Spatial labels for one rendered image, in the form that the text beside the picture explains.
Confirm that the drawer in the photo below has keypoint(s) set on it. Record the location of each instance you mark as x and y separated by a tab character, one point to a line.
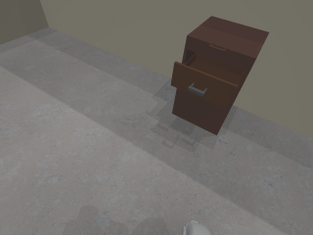
220	79

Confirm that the right robot thigh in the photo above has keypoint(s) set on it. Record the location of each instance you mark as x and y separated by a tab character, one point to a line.
195	229

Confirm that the cabinet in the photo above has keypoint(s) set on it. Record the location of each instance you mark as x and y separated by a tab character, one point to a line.
242	44

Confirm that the handle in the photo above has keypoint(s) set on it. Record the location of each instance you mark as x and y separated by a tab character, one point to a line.
196	90
216	49

